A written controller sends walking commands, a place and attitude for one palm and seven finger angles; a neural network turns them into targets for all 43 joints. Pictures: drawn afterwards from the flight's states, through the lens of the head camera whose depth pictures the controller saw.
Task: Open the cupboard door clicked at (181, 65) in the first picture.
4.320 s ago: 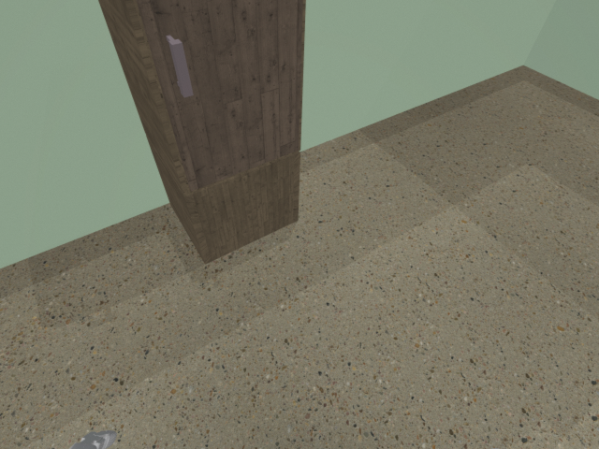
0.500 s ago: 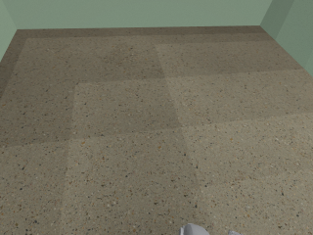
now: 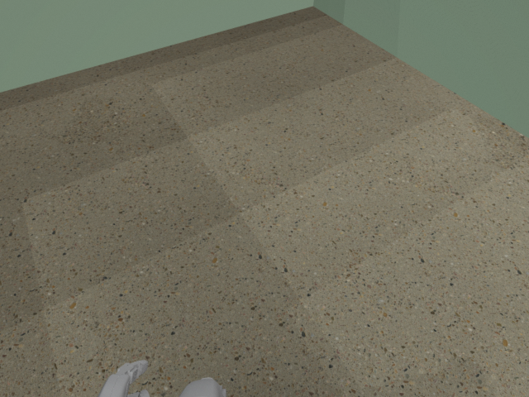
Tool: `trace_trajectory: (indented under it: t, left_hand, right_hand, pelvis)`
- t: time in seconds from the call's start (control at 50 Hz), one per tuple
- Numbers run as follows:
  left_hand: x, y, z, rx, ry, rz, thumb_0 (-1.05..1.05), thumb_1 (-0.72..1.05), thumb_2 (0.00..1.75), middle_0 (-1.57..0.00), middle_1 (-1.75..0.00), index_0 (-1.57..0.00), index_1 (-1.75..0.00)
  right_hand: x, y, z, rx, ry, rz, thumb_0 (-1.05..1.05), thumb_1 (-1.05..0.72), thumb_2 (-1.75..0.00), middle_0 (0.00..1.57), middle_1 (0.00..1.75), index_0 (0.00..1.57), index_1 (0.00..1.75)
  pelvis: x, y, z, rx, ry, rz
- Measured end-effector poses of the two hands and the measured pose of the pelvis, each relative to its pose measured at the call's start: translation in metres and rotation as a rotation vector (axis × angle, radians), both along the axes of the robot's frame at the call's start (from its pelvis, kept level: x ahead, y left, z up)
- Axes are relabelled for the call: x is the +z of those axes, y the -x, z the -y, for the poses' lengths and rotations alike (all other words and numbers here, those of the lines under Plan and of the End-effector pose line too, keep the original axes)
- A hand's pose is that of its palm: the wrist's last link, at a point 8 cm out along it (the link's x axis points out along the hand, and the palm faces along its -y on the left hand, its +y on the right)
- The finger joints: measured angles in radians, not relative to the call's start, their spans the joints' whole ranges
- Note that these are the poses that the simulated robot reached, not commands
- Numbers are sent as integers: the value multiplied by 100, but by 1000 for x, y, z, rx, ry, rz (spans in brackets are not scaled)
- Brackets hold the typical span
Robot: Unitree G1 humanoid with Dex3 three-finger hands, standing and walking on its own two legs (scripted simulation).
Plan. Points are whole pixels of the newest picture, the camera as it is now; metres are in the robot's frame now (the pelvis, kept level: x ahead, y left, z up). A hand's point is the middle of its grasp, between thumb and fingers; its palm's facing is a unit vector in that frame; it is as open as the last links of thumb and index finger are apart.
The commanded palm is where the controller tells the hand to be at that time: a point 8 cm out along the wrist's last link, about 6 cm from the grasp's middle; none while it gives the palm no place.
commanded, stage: walk to a spot facing it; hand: left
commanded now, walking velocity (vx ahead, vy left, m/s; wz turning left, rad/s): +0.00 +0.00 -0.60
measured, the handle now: out of the picture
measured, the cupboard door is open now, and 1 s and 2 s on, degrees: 0 0 0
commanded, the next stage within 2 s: turn to face it in 1.56 s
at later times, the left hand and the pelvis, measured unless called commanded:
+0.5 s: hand out of the picture +0.13 +0.19 -0.16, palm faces -0.29 -0.93 -0.21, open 7.4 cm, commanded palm none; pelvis -0.01 +0.02 +0.00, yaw -19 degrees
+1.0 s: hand (188, 373) +0.18 +0.15 -0.17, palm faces -0.51 -0.83 -0.22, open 7.4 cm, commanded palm none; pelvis -0.01 +0.03 +0.00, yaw -36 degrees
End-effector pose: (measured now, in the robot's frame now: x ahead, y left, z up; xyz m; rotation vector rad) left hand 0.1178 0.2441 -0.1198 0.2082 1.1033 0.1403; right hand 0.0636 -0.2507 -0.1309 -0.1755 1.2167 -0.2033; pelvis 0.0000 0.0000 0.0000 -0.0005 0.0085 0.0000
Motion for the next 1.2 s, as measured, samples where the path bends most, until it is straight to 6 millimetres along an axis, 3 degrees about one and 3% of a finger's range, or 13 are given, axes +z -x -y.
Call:
trace_trajectory:
  t: [0.12,0.24,0.34,0.44,0.56,0.62,0.68,0.8,1.0,1.2]
  left_hand:
    - [-22,-3,-22,-25,44,-27,1,90,90,-20,-30,-21,-30]
    - [-20,2,-38,-77,52,-98,1,90,90,-20,-30,-20,-30]
    - [-15,6,-39,-120,39,-163,1,91,90,-20,-30,-20,-30]
    - [-14,-7,-19,-204,18,-189,1,91,90,-20,-30,-20,-30]
    - [-13,-41,28,-336,-27,-97,1,91,90,-20,-30,-20,-30]
    - [-5,-50,47,-366,-38,-53,1,91,90,-20,-30,-20,-30]
    - [2,-53,59,-394,-43,-46,1,90,90,-20,-30,-20,-30]
    - [4,-59,70,-463,-35,-61,1,90,90,-20,-30,-21,-30]
    - [-22,-83,51,-537,-7,-102,1,90,90,-21,-30,-21,-30]
    - [-14,-106,52,-659,-11,-148,1,91,90,-20,-30,-20,-30]
  right_hand:
    - [11,-11,-26,-28,40,98,0,-91,-90,20,30,20,30]
    - [26,14,-42,-83,51,80,0,-90,-90,20,30,20,30]
    - [26,42,-44,-168,39,43,0,-90,-90,20,30,21,30]
    - [15,83,-36,-271,14,-12,0,-90,-90,20,30,21,30]
    - [-16,141,-13,-398,-31,-78,0,-90,-90,20,30,21,30]
    - [-21,159,-4,-435,-31,-123,0,-90,-90,20,30,20,30]
    - [-14,162,3,-461,-25,-110,0,-91,-90,20,30,20,30]
    - [0,150,11,-501,0,-19,0,-91,-90,19,30,20,30]
    - [19,124,-5,-554,93,105,0,-91,-90,20,30,20,30]
    - [30,170,-54,-680,75,43,0,-90,-90,20,30,21,30]
  pelvis:
    - [-8,1,-26,-71,12,0]
    - [4,1,-39,-157,25,1]
    - [9,0,-42,-221,34,-8]
    - [7,3,-33,-290,28,-11]
    - [-10,13,-9,-373,0,-8]
    - [-9,17,-3,-395,3,-2]
    - [-2,19,2,-430,-5,3]
    - [4,19,3,-499,-11,4]
    - [-4,7,-25,-620,11,-9]
    - [9,3,-40,-758,30,-11]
